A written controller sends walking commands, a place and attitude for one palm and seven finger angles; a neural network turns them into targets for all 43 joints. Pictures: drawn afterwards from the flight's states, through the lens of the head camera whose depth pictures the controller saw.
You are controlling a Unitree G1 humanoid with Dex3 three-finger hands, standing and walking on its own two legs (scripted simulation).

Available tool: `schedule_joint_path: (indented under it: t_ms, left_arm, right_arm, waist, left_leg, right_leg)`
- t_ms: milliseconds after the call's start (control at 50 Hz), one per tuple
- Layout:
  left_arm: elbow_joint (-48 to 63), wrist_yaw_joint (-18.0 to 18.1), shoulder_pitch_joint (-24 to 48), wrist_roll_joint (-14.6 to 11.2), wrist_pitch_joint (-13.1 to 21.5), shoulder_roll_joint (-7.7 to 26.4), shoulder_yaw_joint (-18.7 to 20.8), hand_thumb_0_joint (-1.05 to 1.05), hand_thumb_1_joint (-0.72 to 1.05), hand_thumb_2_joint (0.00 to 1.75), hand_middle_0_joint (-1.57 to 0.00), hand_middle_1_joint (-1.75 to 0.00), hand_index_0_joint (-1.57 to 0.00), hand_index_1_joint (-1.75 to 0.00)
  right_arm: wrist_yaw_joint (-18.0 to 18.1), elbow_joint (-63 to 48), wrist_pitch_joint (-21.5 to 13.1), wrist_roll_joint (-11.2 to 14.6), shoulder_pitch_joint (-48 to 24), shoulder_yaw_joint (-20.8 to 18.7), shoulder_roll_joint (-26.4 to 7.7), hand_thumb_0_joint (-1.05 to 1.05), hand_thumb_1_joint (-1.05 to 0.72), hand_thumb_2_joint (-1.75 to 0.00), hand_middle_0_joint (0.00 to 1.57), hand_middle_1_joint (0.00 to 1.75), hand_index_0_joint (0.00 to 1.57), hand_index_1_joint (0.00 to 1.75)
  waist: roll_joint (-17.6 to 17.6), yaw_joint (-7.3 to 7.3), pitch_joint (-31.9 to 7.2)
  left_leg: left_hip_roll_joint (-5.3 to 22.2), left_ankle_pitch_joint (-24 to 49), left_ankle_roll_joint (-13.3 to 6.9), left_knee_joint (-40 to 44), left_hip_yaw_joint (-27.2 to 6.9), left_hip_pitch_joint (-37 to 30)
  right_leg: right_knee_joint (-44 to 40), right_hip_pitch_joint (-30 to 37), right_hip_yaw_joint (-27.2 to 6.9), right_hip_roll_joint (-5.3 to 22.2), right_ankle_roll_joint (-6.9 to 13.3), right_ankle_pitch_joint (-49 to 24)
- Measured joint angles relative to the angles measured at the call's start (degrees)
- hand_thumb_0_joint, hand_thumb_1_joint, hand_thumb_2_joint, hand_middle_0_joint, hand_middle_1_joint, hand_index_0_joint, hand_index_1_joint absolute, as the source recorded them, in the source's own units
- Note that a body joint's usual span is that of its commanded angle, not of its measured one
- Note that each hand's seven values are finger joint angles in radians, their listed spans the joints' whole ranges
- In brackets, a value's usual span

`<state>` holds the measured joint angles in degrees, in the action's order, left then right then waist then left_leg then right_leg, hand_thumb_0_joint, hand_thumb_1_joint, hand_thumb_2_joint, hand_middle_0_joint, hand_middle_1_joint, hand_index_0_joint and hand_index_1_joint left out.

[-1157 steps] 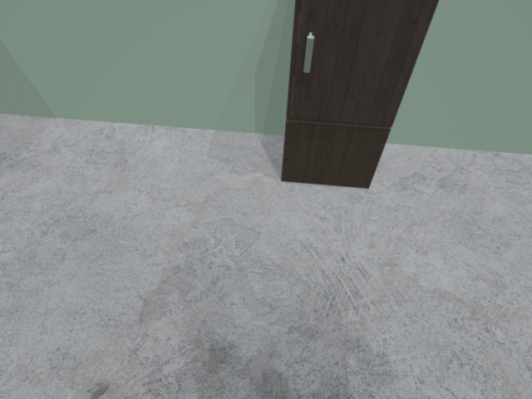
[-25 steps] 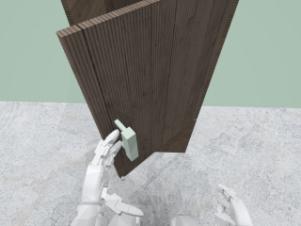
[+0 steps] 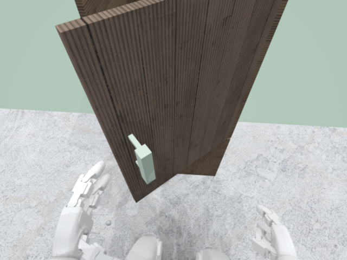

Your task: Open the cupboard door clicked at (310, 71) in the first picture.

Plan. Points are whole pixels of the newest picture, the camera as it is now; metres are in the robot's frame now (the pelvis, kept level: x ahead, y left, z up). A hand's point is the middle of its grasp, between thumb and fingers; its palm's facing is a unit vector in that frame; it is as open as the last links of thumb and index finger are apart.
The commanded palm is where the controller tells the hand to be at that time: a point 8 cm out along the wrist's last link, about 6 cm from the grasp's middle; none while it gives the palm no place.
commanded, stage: slide the hand sideways off the handle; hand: left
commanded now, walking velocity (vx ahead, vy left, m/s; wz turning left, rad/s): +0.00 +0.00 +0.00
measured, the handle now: (141, 159) +0.32 +0.10 +0.06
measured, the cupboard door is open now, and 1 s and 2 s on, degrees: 41 41 41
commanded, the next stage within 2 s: draw the hand back to the body in 0.10 s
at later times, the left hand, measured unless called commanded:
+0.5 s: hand (80, 220) +0.18 +0.17 +0.11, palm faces +0.02 -1.00 -0.06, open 16.3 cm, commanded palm +0.15 +0.23 +0.12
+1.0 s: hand (18, 202) +0.19 +0.24 +0.17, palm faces +0.26 -0.89 -0.37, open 13.9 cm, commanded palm +0.15 +0.29 +0.21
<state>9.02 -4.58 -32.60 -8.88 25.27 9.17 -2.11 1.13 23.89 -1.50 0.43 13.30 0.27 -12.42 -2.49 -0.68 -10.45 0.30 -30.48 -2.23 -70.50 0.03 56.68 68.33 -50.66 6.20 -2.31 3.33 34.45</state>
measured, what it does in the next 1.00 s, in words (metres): rises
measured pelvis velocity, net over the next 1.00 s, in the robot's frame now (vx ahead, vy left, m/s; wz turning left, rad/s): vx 0.02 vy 0.02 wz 0.00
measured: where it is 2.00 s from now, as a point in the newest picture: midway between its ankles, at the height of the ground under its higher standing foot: outside the picture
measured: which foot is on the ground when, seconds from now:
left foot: down 0.00-1.00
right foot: down 0.00-1.00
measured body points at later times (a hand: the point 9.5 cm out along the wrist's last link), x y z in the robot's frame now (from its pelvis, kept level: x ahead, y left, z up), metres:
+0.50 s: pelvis +0.00 +0.01 +0.02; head +0.02 +0.00 +0.47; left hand +0.17 +0.22 +0.11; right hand +0.18 -0.21 -0.05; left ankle +0.03 +0.09 -0.64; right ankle -0.01 -0.09 -0.64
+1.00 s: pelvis +0.02 +0.02 +0.07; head +0.01 +0.01 +0.52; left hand +0.17 +0.28 +0.19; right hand +0.20 -0.20 +0.00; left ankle +0.03 +0.09 -0.64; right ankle -0.01 -0.09 -0.64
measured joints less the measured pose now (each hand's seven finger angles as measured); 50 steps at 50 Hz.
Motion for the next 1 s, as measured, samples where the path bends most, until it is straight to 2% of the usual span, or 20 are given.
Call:
schedule_joint_path:
  t_ms: [120, 280, 400, 560, 720, 780, 840, 920, 1000]
  left_arm:
    - [1.24, -3.50, -1.83, -1.93, 0.77, 0.83, 1.51, -0.02, -0.49, 0.30, -0.15, -0.30, -0.15, -0.30]
    - [2.48, -4.21, 0.01, -2.89, -1.01, 1.47, 2.19, -0.02, -0.50, 0.30, -0.15, -0.30, -0.15, -0.30]
    - [7.80, -3.14, -0.93, -3.51, -5.04, 3.75, 4.16, -0.02, -0.49, 0.30, -0.15, -0.30, -0.15, -0.30]
    - [7.55, -4.44, -3.13, -5.47, -9.81, 4.00, 6.16, -0.01, -0.49, 0.30, -0.15, -0.30, -0.15, -0.30]
    - [10.58, -5.52, -3.61, -7.17, -9.98, 6.64, 9.46, -0.02, -0.46, 0.32, -0.15, -0.30, -0.15, -0.30]
    - [13.07, 0.63, -3.67, -1.74, -14.60, 8.86, 9.88, -0.02, -0.41, 0.34, -0.16, -0.30, -0.15, -0.30]
    - [14.84, 6.06, -5.25, 1.70, -18.91, 8.80, 9.51, -0.01, -0.34, 0.37, -0.16, -0.30, -0.16, -0.30]
    - [15.42, 9.82, -6.56, 4.07, -22.41, 8.87, 8.81, -0.01, -0.22, 0.42, -0.16, -0.30, -0.16, -0.30]
    - [15.37, 11.72, -5.10, 5.12, -24.06, 9.70, 9.45, -0.01, -0.09, 0.48, -0.17, -0.30, -0.17, -0.30]
  right_arm:
    - [0.68, 0.44, -0.29, 0.27, -0.69, -0.51, 0.10, 0.01, -0.91, -0.90, 0.20, 0.30, 0.20, 0.30]
    - [1.38, 0.26, -0.87, 0.52, -0.77, -0.10, 0.38, 0.01, -0.91, -0.90, 0.20, 0.30, 0.20, 0.30]
    - [1.96, 0.00, 0.28, 1.61, 0.96, 0.59, 0.89, 0.01, -0.91, -0.90, 0.20, 0.30, 0.20, 0.30]
    - [2.76, -0.99, -0.28, 2.35, 3.13, 1.67, -0.08, 0.01, -0.91, -0.89, 0.20, 0.30, 0.20, 0.30]
    - [3.01, -0.27, -2.38, 2.74, 3.48, 1.25, -1.17, 0.01, -0.91, -0.90, 0.20, 0.30, 0.20, 0.30]
    - [4.19, 0.12, -1.33, 2.40, 3.50, 1.12, -0.84, 0.01, -0.91, -0.90, 0.20, 0.30, 0.20, 0.30]
    - [4.78, 0.10, -0.40, 2.20, 3.18, 1.29, -0.62, 0.01, -0.91, -0.90, 0.20, 0.30, 0.20, 0.30]
    - [5.21, 0.70, 0.06, 1.90, 2.97, 1.86, -0.41, 0.01, -0.91, -0.90, 0.20, 0.30, 0.20, 0.30]
    - [5.45, 2.32, -0.52, 1.67, 2.94, 2.76, -0.38, 0.01, -0.91, -0.90, 0.20, 0.30, 0.20, 0.30]
  waist:
    - [-0.17, -0.33, -0.15]
    - [-0.32, -0.60, -0.03]
    - [-1.21, -0.35, 0.12]
    - [-1.76, 0.57, -0.13]
    - [-1.19, 0.22, 0.59]
    - [-1.00, -0.84, 0.47]
    - [-1.65, -0.83, 0.87]
    - [-2.11, -1.25, 1.94]
    - [-1.91, -2.03, 3.31]
  left_leg:
    - [0.15, -0.38, 0.05, -1.32, -0.25, 1.12]
    - [0.37, -0.36, 0.00, -2.71, -0.60, 2.44]
    - [0.28, 0.78, -0.16, 0.98, -0.65, -2.53]
    - [-0.06, 3.11, -0.47, 7.65, -0.27, -9.59]
    - [-0.07, 3.86, -0.54, 10.78, -0.63, -14.14]
    - [-0.02, 4.57, -0.76, 13.49, 0.07, -17.09]
    - [-0.26, 5.74, -0.96, 17.09, 0.68, -20.67]
    - [-0.79, 7.28, -1.37, 21.58, 1.49, -25.22]
    - [-1.39, 8.62, -1.62, 25.40, 1.67, -29.36]
  right_leg:
    - [1.13, -0.97, 0.28, -0.13, 0.05, 0.34]
    - [2.18, -2.08, 0.67, -0.32, 0.11, 0.24]
    - [-1.96, 3.01, 0.51, -0.43, -0.16, -1.26]
    - [-8.93, 10.02, -0.16, -0.34, -0.76, -3.95]
    - [-12.96, 14.99, -0.03, -0.56, -0.91, -5.18]
    - [-15.60, 17.62, -0.84, -0.64, -0.99, -6.17]
    - [-19.16, 20.99, -1.59, -0.45, -1.46, -7.57]
    - [-23.31, 25.19, -2.51, 0.01, -2.00, -9.17]
    - [-26.96, 29.26, -2.80, 0.49, -2.32, -10.46]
